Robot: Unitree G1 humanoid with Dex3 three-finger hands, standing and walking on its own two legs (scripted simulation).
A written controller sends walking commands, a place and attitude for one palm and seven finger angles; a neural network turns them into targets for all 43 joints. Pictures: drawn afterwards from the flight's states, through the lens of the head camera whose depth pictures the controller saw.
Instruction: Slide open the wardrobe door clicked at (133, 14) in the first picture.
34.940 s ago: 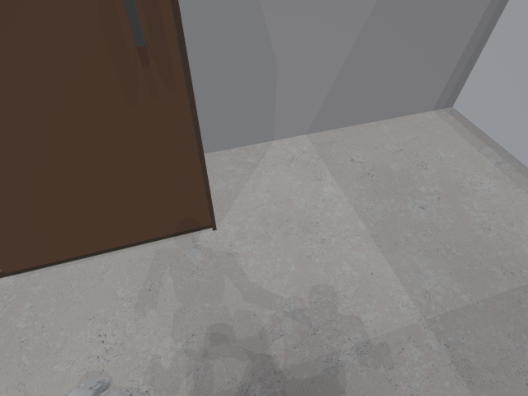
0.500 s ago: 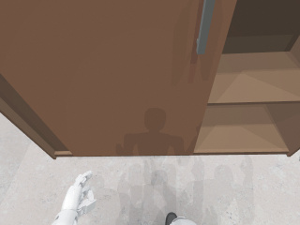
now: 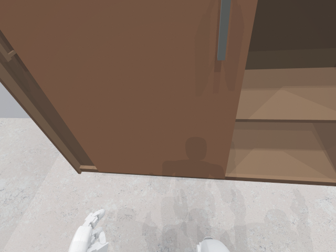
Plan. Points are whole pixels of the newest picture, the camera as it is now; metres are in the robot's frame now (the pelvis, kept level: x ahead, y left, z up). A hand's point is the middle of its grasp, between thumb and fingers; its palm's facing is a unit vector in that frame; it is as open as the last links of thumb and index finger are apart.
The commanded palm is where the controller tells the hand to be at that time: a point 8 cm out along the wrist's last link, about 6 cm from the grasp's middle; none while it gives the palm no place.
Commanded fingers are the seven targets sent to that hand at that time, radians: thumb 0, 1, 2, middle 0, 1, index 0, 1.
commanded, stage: stop stepping back and stand still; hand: right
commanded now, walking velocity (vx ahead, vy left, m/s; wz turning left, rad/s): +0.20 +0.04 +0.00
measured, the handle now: (224, 14) +0.65 -0.15 +0.26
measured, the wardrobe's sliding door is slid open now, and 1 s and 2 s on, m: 0.66 0.66 0.66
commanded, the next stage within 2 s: let the arm hang, fingers relaxed in 1.24 s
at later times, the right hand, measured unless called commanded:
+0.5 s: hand out of the picture +0.24 -0.32 +0.17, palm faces +0.44 +0.75 -0.49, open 7.4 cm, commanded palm +0.17 -0.34 +0.19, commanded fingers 0.00 -0.90 -0.90 0.20 0.30 0.20 0.30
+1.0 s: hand (319, 131) +0.30 -0.28 +0.17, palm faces +0.37 +0.77 -0.51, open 7.4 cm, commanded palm +0.23 -0.32 +0.19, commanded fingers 0.00 -0.90 -0.90 0.20 0.30 0.20 0.30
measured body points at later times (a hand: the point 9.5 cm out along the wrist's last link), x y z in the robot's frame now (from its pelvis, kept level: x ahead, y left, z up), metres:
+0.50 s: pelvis +0.03 -0.04 +0.01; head +0.05 -0.05 +0.46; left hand +0.19 +0.19 -0.08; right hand +0.21 -0.35 +0.20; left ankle -0.03 +0.06 -0.72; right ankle +0.03 -0.15 -0.72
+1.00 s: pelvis +0.09 -0.02 +0.02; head +0.13 -0.01 +0.47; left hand +0.25 +0.22 -0.08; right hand +0.27 -0.32 +0.20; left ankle -0.03 +0.06 -0.71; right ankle +0.03 -0.14 -0.71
